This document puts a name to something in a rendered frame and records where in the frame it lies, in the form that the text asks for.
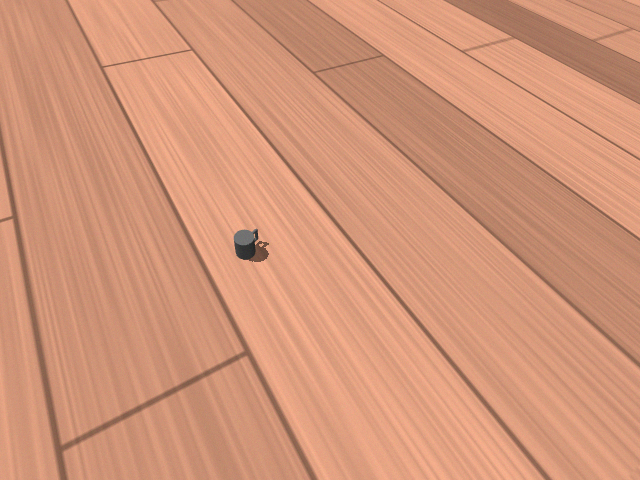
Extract mug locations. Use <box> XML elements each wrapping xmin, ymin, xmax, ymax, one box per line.
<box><xmin>234</xmin><ymin>229</ymin><xmax>258</xmax><ymax>260</ymax></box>

